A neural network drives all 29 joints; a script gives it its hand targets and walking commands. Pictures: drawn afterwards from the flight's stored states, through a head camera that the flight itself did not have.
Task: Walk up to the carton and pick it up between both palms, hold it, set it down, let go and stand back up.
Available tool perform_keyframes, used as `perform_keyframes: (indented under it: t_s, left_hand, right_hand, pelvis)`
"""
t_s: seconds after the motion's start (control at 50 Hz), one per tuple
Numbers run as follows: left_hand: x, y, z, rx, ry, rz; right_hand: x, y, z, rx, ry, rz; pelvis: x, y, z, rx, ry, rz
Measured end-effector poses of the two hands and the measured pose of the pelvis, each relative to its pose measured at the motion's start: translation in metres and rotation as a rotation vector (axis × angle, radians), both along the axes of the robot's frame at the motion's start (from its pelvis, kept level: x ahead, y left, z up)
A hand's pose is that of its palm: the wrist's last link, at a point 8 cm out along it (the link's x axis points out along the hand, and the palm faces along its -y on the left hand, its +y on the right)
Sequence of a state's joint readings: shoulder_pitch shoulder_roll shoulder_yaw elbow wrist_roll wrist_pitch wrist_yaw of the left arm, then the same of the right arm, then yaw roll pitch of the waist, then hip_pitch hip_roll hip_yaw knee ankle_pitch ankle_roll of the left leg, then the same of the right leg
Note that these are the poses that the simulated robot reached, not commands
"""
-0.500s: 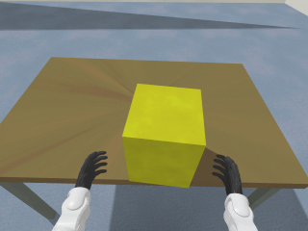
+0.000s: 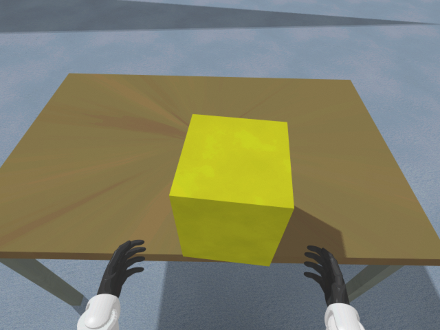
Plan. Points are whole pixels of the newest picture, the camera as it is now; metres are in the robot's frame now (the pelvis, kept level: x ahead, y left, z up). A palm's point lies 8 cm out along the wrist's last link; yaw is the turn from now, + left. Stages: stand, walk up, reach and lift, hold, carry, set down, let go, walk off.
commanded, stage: set down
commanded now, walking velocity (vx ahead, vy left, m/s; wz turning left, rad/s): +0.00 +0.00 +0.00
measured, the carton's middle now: (232, 192) +0.40 -0.03 -0.01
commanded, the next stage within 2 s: let go in 0.24 s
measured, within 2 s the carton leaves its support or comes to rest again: neither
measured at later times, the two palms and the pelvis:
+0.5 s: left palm (87, 319) +0.18 +0.24 -0.07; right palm (335, 313) +0.17 -0.21 -0.07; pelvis +0.01 +0.01 +0.01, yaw -2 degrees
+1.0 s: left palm out of the picture +0.09 +0.25 -0.11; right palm out of the picture +0.06 -0.26 -0.12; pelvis +0.00 +0.00 +0.00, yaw -2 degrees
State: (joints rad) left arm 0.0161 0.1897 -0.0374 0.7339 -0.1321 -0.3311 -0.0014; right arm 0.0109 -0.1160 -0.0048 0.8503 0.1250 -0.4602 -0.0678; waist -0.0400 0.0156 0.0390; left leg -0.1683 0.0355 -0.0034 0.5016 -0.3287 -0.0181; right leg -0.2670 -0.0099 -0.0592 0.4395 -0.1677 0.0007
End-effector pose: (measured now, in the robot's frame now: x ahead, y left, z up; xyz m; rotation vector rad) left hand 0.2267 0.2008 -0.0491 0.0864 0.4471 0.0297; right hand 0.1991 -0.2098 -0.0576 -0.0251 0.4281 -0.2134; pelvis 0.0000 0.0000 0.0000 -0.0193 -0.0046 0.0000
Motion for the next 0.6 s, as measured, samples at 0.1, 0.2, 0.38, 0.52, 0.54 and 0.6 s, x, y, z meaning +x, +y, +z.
perform_keyframes:
  t_s: [0.1, 0.2, 0.38, 0.52, 0.54, 0.6]
  left_hand:
    - [-0.015, 0.006, -0.012, 0.015, 0.087, 0.001]
    - [-0.029, 0.016, -0.02, 0.038, 0.169, 0.012]
    - [-0.041, 0.035, -0.017, 0.073, 0.239, 0.035]
    - [-0.052, 0.039, -0.018, 0.088, 0.308, 0.046]
    - [-0.054, 0.038, -0.018, 0.09, 0.317, 0.048]
    - [-0.059, 0.036, -0.02, 0.094, 0.342, 0.05]
  right_hand:
    - [-0.016, 0.0, -0.01, -0.009, 0.079, 0.004]
    - [-0.027, 0.002, -0.015, -0.012, 0.14, 0.018]
    - [-0.026, 0.004, -0.013, -0.028, 0.18, 0.062]
    - [-0.031, 0.002, -0.015, -0.039, 0.224, 0.078]
    - [-0.033, 0.002, -0.015, -0.039, 0.23, 0.079]
    - [-0.037, -0.001, -0.017, -0.041, 0.251, 0.083]
  pelvis:
    - [0.002, 0.003, 0.001, -0.002, -0.015, -0.004]
    - [0.005, 0.007, 0.002, -0.003, -0.02, -0.012]
    - [0.011, 0.012, 0.005, -0.008, -0.046, -0.026]
    - [0.012, 0.013, 0.006, -0.009, -0.066, -0.029]
    - [0.012, 0.012, 0.007, -0.009, -0.067, -0.029]
    - [0.012, 0.01, 0.007, -0.007, -0.068, -0.03]
